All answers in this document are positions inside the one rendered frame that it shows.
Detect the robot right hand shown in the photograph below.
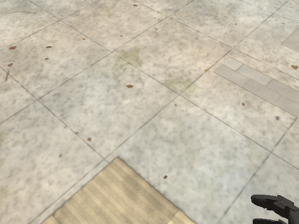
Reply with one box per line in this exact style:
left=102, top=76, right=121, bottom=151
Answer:
left=250, top=194, right=299, bottom=224

